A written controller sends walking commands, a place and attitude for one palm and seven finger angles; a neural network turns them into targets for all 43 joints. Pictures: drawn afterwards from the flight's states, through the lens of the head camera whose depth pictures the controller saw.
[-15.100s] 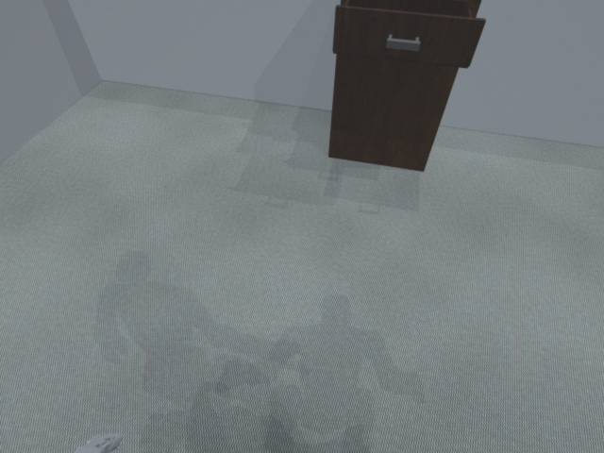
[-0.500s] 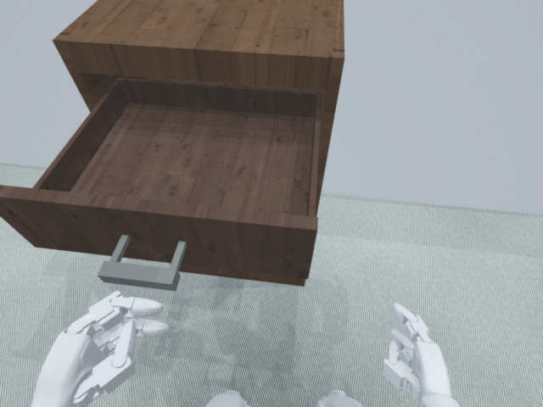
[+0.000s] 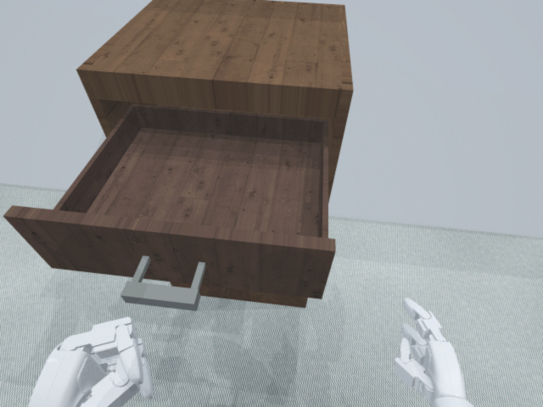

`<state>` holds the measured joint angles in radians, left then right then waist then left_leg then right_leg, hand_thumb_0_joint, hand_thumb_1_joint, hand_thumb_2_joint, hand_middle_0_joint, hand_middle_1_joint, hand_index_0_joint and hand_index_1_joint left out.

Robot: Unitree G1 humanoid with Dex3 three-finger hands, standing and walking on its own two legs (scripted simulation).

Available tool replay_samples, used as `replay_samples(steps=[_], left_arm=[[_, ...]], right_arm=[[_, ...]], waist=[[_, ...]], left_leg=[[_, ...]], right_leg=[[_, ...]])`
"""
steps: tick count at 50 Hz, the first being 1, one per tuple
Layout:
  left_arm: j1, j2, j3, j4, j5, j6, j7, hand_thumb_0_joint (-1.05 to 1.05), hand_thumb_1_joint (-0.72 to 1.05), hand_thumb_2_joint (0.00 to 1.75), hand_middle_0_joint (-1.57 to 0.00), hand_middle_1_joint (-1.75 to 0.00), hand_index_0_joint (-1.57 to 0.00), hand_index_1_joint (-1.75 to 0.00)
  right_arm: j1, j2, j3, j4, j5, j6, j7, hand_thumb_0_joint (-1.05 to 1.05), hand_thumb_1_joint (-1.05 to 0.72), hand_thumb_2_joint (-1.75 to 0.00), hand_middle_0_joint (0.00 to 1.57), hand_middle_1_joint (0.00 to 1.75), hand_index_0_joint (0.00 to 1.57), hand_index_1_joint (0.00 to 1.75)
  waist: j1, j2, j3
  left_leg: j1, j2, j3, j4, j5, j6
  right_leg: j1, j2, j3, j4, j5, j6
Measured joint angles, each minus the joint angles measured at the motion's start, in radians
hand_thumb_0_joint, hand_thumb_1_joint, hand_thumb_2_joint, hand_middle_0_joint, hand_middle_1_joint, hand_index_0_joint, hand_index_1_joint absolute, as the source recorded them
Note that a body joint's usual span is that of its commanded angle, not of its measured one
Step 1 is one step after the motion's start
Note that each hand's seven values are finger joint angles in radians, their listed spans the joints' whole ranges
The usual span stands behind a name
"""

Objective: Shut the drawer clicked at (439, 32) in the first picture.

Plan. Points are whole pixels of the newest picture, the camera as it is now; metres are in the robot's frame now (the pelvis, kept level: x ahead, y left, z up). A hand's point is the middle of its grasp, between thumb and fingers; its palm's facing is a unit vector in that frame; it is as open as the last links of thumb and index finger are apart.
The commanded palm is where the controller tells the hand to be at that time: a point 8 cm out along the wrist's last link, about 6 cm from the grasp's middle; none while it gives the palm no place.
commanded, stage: raise the hand and make a fist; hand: left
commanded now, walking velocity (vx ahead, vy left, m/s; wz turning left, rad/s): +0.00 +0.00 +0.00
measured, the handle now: (167, 281) +0.28 +0.18 +0.05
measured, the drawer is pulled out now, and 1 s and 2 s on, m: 0.30 0.30 0.30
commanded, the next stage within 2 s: bring the fist close to the handle in 0.74 s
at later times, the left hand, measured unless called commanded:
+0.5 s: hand (133, 369) +0.14 +0.15 +0.14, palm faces +0.01 -0.99 -0.11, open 3.3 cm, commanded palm +0.07 +0.20 +0.15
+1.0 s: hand (138, 373) +0.14 +0.15 +0.13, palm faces +0.03 -0.99 -0.10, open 3.3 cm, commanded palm +0.08 +0.20 +0.13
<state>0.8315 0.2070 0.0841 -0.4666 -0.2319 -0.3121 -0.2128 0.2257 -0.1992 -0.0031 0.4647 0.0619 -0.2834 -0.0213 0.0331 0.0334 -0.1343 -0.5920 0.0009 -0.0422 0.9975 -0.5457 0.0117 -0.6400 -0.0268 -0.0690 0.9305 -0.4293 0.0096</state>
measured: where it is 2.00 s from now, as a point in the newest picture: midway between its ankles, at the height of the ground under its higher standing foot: outside the picture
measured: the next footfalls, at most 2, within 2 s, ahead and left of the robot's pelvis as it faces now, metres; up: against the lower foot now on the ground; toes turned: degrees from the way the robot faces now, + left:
none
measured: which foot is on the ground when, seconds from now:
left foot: down 0.00-1.00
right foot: down 0.00-1.00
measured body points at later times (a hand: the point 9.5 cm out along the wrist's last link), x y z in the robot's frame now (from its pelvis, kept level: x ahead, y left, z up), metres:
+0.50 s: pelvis +0.01 -0.01 +0.02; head +0.00 -0.02 +0.47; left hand +0.13 +0.20 +0.15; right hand +0.22 -0.21 -0.02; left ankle -0.02 +0.11 -0.68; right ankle +0.02 -0.13 -0.68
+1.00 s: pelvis +0.01 -0.02 +0.02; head +0.00 -0.04 +0.47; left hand +0.13 +0.20 +0.14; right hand +0.22 -0.23 -0.02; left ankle -0.02 +0.11 -0.68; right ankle +0.02 -0.13 -0.68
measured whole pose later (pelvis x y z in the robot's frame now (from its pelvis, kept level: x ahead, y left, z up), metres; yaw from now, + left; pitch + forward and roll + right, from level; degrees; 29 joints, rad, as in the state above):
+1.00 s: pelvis +0.01 -0.02 +0.02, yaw +0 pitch +4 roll -1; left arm 0.78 0.22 0.15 -0.43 -0.28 -0.23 -0.27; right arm 0.23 -0.22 0.03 0.55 0.08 -0.40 -0.05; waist 0.06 0.06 -0.10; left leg -0.42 0.02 -0.06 0.83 -0.48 -0.02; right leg -0.48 -0.01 -0.08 0.80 -0.39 -0.02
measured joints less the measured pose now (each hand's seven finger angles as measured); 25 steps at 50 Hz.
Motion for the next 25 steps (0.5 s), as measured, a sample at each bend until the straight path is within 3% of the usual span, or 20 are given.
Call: replay_samples(steps=[12, 25], left_arm=[[0.031, 0.010, -0.004, -0.100, 0.009, 0.086, 0.008, 0.02, 0.90, 0.90, -1.37, -1.57, -1.37, -1.56], [0.023, 0.018, 0.019, -0.123, -0.007, 0.126, -0.007, 0.02, 0.90, 0.90, -1.40, -1.60, -1.40, -1.59]], right_arm=[[-0.003, 0.022, 0.049, -0.002, 0.002, -0.004, 0.005, 0.01, -0.90, -0.90, 0.20, 0.30, 0.20, 0.30], [0.023, -0.002, 0.039, 0.042, 0.015, -0.046, -0.011, 0.01, -0.90, -0.90, 0.20, 0.30, 0.20, 0.30]], waist=[[0.025, 0.015, 0.003], [0.020, 0.020, 0.013]], left_leg=[[0.081, -0.001, -0.004, -0.057, 0.011, 0.001], [0.160, 0.004, 0.000, -0.135, 0.041, -0.011]], right_leg=[[0.085, 0.000, -0.004, -0.058, 0.009, 0.003], [0.151, 0.005, -0.002, -0.112, 0.026, -0.008]])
